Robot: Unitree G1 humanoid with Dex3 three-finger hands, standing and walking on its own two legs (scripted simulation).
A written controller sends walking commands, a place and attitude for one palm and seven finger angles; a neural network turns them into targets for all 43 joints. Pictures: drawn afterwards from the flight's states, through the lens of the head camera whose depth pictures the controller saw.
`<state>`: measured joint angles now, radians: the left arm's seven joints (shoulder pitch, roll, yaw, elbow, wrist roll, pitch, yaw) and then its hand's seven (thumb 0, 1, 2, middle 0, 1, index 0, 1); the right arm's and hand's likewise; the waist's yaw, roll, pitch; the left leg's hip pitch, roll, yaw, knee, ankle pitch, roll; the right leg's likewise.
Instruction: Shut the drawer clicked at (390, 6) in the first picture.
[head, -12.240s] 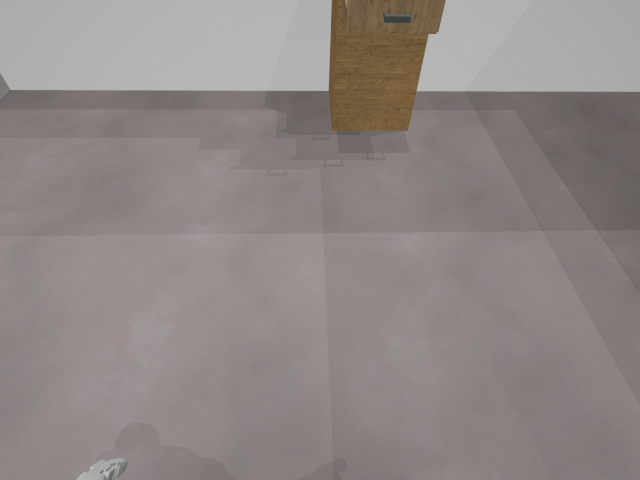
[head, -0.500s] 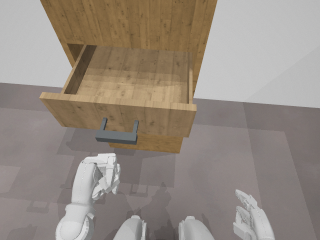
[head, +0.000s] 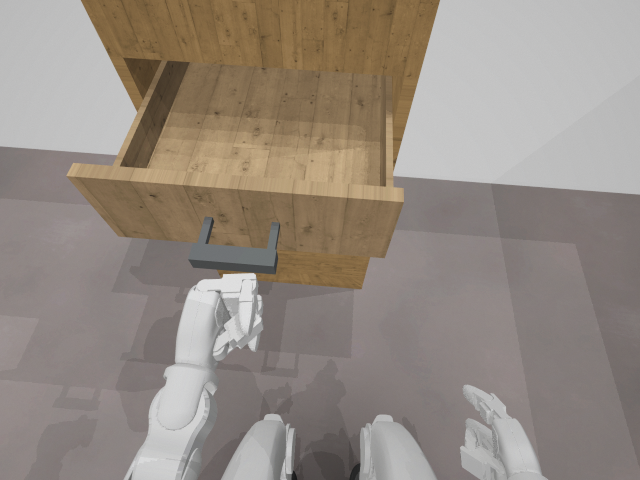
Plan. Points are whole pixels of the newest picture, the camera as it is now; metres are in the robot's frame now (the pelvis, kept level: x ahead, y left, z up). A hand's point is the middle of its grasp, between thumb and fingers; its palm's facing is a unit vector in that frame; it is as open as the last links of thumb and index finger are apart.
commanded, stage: bring the fist close to the handle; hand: left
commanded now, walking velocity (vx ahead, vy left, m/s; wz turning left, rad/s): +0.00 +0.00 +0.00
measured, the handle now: (237, 243) +0.39 +0.12 +0.03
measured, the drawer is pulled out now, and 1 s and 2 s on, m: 0.21 0.18 0.05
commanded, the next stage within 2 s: push the drawer shut in 0.20 s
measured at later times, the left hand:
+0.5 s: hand (260, 317) +0.30 +0.08 +0.03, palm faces -0.10 -0.99 -0.03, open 3.3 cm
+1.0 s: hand (263, 278) +0.35 +0.08 +0.02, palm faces -0.10 -0.99 -0.04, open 2.8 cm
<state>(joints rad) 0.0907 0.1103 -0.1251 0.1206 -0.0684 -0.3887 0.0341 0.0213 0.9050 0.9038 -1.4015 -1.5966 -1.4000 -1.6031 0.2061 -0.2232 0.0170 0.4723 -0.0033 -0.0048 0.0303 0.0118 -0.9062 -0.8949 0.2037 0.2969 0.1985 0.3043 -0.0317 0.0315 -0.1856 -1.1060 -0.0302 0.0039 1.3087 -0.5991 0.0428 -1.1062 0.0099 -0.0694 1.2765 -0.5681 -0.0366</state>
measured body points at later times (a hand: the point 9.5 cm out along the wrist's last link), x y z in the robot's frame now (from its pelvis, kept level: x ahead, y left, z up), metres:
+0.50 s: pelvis +0.00 -0.01 +0.00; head +0.10 -0.01 +0.44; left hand +0.30 +0.14 +0.03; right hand +0.18 -0.24 -0.10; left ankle +0.01 +0.09 -0.62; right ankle +0.02 -0.10 -0.62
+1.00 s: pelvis -0.02 -0.01 +0.00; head +0.09 +0.00 +0.43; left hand +0.35 +0.14 +0.03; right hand +0.12 -0.25 -0.12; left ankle +0.01 +0.09 -0.62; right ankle +0.02 -0.10 -0.62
